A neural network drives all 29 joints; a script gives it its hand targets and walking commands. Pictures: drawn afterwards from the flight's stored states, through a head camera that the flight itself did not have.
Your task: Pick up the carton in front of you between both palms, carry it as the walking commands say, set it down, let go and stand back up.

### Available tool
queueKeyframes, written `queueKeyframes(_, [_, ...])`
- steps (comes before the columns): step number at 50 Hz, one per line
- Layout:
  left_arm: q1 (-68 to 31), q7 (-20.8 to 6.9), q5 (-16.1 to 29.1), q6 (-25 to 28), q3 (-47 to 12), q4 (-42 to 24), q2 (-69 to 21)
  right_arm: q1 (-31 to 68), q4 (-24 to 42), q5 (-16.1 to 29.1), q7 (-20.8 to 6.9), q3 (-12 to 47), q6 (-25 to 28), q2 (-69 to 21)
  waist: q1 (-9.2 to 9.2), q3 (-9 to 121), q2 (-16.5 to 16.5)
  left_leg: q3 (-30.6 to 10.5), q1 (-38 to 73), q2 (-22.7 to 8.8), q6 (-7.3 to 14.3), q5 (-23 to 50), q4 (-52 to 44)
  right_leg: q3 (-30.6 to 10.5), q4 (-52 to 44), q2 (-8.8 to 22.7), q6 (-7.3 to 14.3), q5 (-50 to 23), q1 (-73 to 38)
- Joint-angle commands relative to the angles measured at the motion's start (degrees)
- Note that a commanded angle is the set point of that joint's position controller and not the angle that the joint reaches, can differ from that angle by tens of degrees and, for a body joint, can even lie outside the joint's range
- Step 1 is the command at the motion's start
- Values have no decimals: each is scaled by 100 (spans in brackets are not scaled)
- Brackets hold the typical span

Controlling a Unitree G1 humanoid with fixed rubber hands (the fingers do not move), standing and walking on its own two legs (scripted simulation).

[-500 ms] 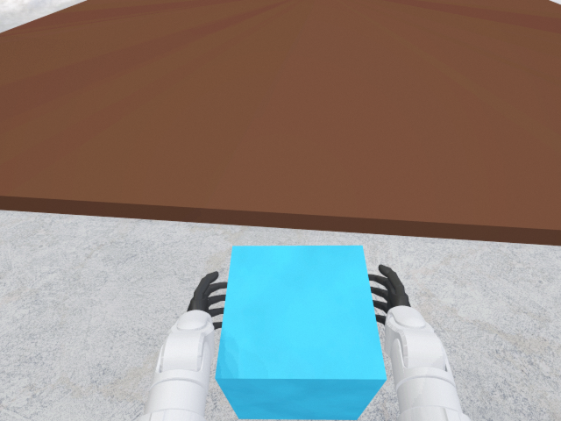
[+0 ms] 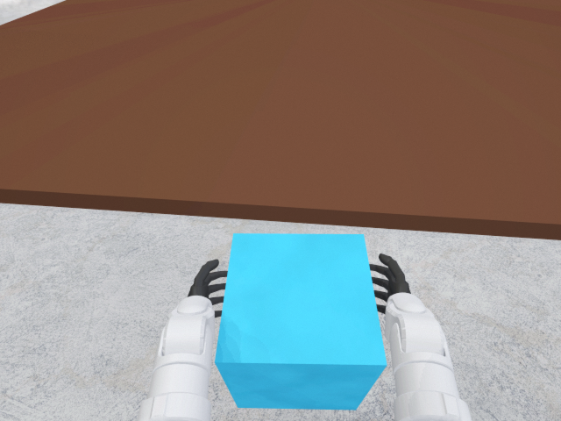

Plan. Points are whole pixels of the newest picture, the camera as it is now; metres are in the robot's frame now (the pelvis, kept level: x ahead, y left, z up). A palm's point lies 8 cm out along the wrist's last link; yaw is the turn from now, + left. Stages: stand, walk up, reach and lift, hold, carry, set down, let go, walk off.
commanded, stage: reach and lift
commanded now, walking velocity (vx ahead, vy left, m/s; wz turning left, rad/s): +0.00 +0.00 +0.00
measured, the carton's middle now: (297, 325) +0.31 +0.00 -0.05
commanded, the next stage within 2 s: hold in 0.48 s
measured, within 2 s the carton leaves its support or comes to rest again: neither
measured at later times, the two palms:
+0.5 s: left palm (199, 302) +0.29 +0.15 +0.04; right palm (399, 298) +0.30 -0.15 +0.04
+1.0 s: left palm (196, 300) +0.29 +0.15 +0.05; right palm (404, 298) +0.29 -0.15 +0.06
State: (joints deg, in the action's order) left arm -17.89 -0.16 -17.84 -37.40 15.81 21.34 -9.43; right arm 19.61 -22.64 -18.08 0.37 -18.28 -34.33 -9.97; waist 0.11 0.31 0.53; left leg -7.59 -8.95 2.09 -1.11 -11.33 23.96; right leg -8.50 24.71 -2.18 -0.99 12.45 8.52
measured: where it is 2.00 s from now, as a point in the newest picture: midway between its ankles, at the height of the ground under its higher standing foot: outside the picture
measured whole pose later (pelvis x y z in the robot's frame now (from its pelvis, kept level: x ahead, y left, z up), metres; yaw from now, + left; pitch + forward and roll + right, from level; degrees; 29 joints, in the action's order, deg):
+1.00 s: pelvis +0.00 +0.00 +0.00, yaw +0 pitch -7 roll +0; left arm -17.4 -0.3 -17.4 -44.4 13.8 16.2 -9.3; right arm 18.9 -17.2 -18.1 0.1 -16.2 -42.0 -9.7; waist 0.0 -0.2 0.3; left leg -7.3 -3.4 1.7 -1.0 -10.2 20.8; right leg -8.0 21.4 -1.9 -0.9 11.1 3.0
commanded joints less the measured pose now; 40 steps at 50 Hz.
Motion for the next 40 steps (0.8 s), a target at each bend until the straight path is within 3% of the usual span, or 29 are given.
queueKeyframes(1, [-3158,-1404,1472,291,-3114,-290,-5333,2466,-313,1371,-1549,3126,-59,-5534,10,1521,-58,441,691,338,5,751,-382,494,-456,-338,-4,-833,-240])
queueKeyframes(12, [-2734,-1368,1622,124,-3294,-699,-5273,2055,118,1487,-1524,3296,-225,-5450,-1,1506,-55,405,927,358,-31,1300,-480,468,-551,-370,-39,-1378,-485])
queueKeyframes(23, [-2701,-1375,1669,-27,-3337,-881,-5216,2051,341,1556,-1509,3373,-379,-5429,19,1367,-28,403,953,375,-12,1205,-533,449,-622,-367,-58,-1339,-551])
queueKeyframes(29, [-2670,-1361,1933,-239,-3749,-1406,-5248,1965,882,1800,-1458,3745,-601,-5455,-47,1623,-24,362,1180,387,-30,1548,-589,416,-695,-365,-81,-1778,-827])
queueKeyframes(35, [-2627,-1357,1677,-454,-3295,-1035,-5019,2032,568,1605,-1485,3363,-810,-5211,8,821,-22,421,860,336,17,579,-763,457,-857,-322,-39,-747,-549])
queueKeyframes(40, [-3045,-1427,1725,-404,-3327,-999,-5201,2457,552,1647,-1563,3391,-759,-5366,4,1038,-36,421,920,315,33,489,-676,479,-786,-311,-19,-621,-497])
